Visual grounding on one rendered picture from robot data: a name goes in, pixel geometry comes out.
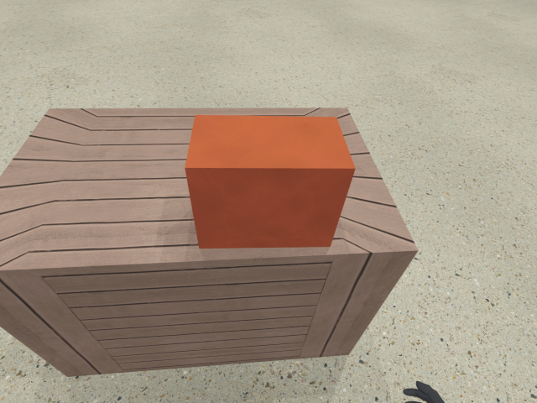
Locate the right robot hand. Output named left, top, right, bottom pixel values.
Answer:
left=403, top=381, right=445, bottom=403

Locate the carton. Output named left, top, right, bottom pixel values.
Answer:
left=185, top=115, right=356, bottom=249

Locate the pedestal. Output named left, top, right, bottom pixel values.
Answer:
left=0, top=107, right=419, bottom=377

